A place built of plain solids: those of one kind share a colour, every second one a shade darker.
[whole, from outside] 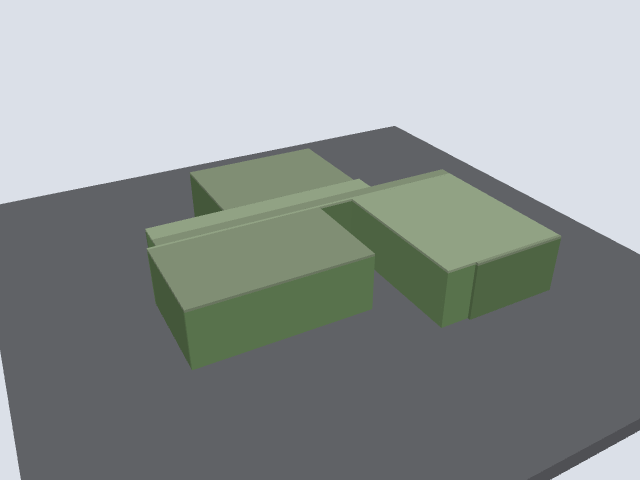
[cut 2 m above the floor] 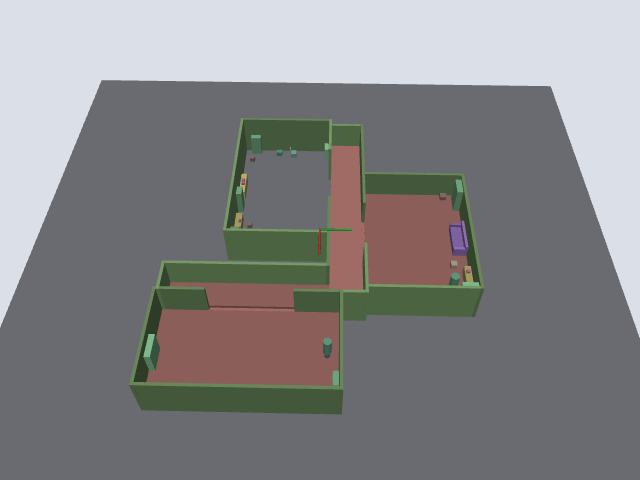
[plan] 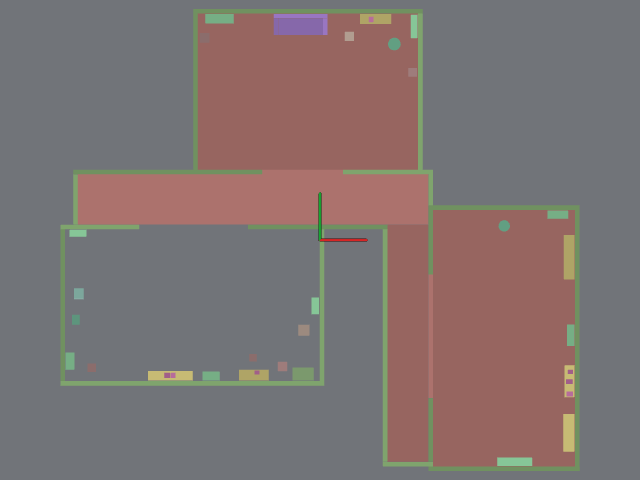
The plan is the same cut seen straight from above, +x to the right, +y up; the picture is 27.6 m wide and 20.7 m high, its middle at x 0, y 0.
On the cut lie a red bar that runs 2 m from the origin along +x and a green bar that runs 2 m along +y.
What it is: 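A storey of a split-level house; a hall and three lower rooms open beside it; the rooms' floors lie 1.09 m, 0.196 m and not at all below the hall's; a bare drop, one riser, a flush line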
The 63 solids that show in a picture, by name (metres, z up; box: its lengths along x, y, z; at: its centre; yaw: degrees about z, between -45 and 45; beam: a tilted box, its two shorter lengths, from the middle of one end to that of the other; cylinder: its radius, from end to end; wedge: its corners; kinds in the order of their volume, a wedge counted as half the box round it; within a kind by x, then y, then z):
{
 "floor_1": {"box": [15.12, 2.17, 1.14], "at": [-2.89, 1.75, 0.52]},
 "floor_2": {"box": [3.48, 0.2, 1.14], "at": [-0.75, 2.93, 0.52]},
 "floor_3": {"box": [9.5, 6.74, 1.14], "at": [-0.52, 6.4, 0.52]},
 "floor_4": {"box": [1.76, 10.23, 1.14], "at": [3.79, -4.45, 0.52]},
 "floor_5": {"box": [0.2, 5.33, 0.94], "at": [4.77, -4.15, 0.42]},
 "floor_6": {"box": [6.12, 11.06, 0.94], "at": [7.94, -4.24, 0.42]},
 "wall_1": {"box": [0.2, 6.55, 3.83], "at": [-11.1, -2.81, 1.86]},
 "wall_2": {"box": [0.2, 2.17, 3.83], "at": [-10.55, 1.75, 1.86]},
 "wall_3": {"box": [3.4, 0.2, 3.83], "at": [-9.49, 0.56, 1.86]},
 "wall_4": {"box": [8.16, 0.2, 3.83], "at": [-6.57, 2.93, 1.86]},
 "wall_5": {"box": [11.38, 0.2, 3.83], "at": [-5.51, -6.18, 1.86]},
 "wall_6": {"box": [0.2, 6.74, 3.83], "at": [-5.37, 6.4, 1.86]},
 "wall_7": {"box": [9.9, 0.2, 3.83], "at": [-0.52, 9.87, 1.86]},
 "wall_8": {"box": [6.01, 0.2, 3.83], "at": [-0.1, 0.56, 1.86]},
 "wall_9": {"box": [0.2, 6.55, 3.83], "at": [0.08, -2.81, 1.86]},
 "wall_10": {"box": [0.2, 10.03, 3.83], "at": [2.81, -4.55, 1.86]},
 "wall_11": {"box": [3.88, 0.2, 3.83], "at": [2.93, 2.93, 1.86]},
 "wall_12": {"box": [2.16, 0.2, 3.83], "at": [3.79, -9.67, 1.86]},
 "wall_13": {"box": [0.2, 6.74, 3.83], "at": [4.33, 6.4, 1.86]},
 "wall_14": {"box": [0.2, 2.75, 3.83], "at": [4.77, -8.19, 1.86]},
 "wall_15": {"box": [0.2, 2.78, 3.83], "at": [4.77, -0.1, 1.86]},
 "wall_16": {"box": [0.2, 1.34, 3.83], "at": [4.77, 2.16, 1.86]},
 "wall_17": {"box": [6.52, 0.2, 3.83], "at": [7.94, -9.87, 1.86]},
 "wall_18": {"box": [6.52, 0.2, 3.83], "at": [7.94, 1.4, 1.86]},
 "wall_19": {"box": [0.2, 11.06, 3.83], "at": [11.1, -4.24, 1.86]},
 "roof_1": {"box": [11.38, 6.75, 0.16], "at": [-5.51, -2.91, 3.86]},
 "roof_2": {"box": [15.52, 1.54, 0.16], "at": [-2.89, 2.26, 3.86]},
 "roof_3": {"box": [9.9, 6.94, 0.16], "at": [-0.52, 6.5, 3.86]},
 "roof_4": {"box": [22.39, 0.2, 0.16], "at": [0.0, 0.56, 3.86]},
 "roof_5": {"box": [21.85, 0.83, 0.16], "at": [0.28, 1.08, 3.86]},
 "roof_6": {"box": [8.49, 10.23, 0.16], "at": [6.95, -4.65, 3.86]},
 "roof_7": {"box": [6.52, 0.2, 0.16], "at": [7.94, -9.87, 3.86]},
 "case_1": {"box": [0.39, 0.75, 1.66], "at": [-10.78, -5.22, 0.78]},
 "case_2": {"box": [0.74, 0.31, 1.06], "at": [-10.44, 0.29, 0.48]},
 "case_3": {"box": [0.74, 0.39, 1.91], "at": [-4.7, -5.87, 0.9]},
 "case_4": {"box": [1.22, 0.42, 1.91], "at": [-4.33, 9.54, 2.04]},
 "case_5": {"box": [0.33, 0.73, 1.87], "at": [-0.2, -2.84, 0.88]},
 "case_6": {"box": [0.3, 1.01, 1.94], "at": [4.06, 9.21, 2.06]},
 "case_7": {"box": [1.51, 0.37, 1.59], "at": [8.4, -9.56, 1.69]},
 "case_8": {"box": [0.89, 0.36, 1.68], "at": [10.26, 1.1, 1.73]},
 "case_9": {"box": [0.33, 0.93, 1.39], "at": [10.81, -4.11, 1.59]},
 "sideboard_1": {"box": [1.94, 0.41, 0.9], "at": [-6.45, -5.86, 0.4]},
 "sideboard_2": {"box": [1.28, 0.47, 0.81], "at": [-2.85, -5.83, 0.35]},
 "sideboard_3": {"box": [1.35, 0.44, 0.7], "at": [2.4, 9.53, 1.44]},
 "sideboard_4": {"box": [0.49, 1.63, 0.85], "at": [10.73, -8.32, 1.32]},
 "sideboard_5": {"box": [0.47, 1.91, 0.86], "at": [10.74, -0.74, 1.32]},
 "sideboard_6": {"box": [0.44, 1.39, 0.76], "at": [10.76, -6.09, 1.27]},
 "sofa_1": {"box": [0.19, 0.72, 0.67], "at": [-1.9, 9.2, 1.43]},
 "sofa_2": {"box": [1.94, 0.72, 0.47], "at": [-0.84, 9.2, 1.32]},
 "sofa_3": {"box": [2.32, 0.18, 0.9], "at": [-0.84, 9.66, 1.54]},
 "sofa_4": {"box": [0.19, 0.72, 0.67], "at": [0.23, 9.2, 1.43]},
 "wardrobe_1": {"box": [0.93, 0.57, 1.99], "at": [-0.73, -5.78, 0.94]},
 "bush_1": {"cylinder": 0.27, "from": [3.21, 8.45, 1.47], "to": [3.21, 8.45, 2.66]},
 "bush_2": {"cylinder": 0.25, "from": [7.95, 0.61, 1.39], "to": [7.95, 0.61, 2.55]},
 "basket_1": {"box": [0.36, 0.36, 0.39], "at": [-9.85, -5.51, 0.15]},
 "basket_2": {"box": [0.43, 0.43, 0.31], "at": [-4.98, 8.72, 1.25]},
 "basket_3": {"box": [0.32, 0.32, 0.39], "at": [-2.89, -5.08, 0.15]},
 "basket_4": {"box": [0.41, 0.41, 0.43], "at": [-1.62, -5.46, 0.16]},
 "basket_5": {"box": [0.38, 0.38, 0.32], "at": [3.99, 7.23, 1.25]},
 "pouf_1": {"box": [0.48, 0.48, 0.41], "at": [-0.69, -3.89, 0.15]},
 "pouf_2": {"box": [0.4, 0.4, 0.4], "at": [1.27, 8.78, 1.29]},
 "chair_1": {"box": [0.43, 0.43, 0.46], "at": [-10.4, -2.29, 0.18]},
 "toybox_1": {"box": [0.34, 0.43, 0.42], "at": [-10.53, -3.44, 0.16]}
}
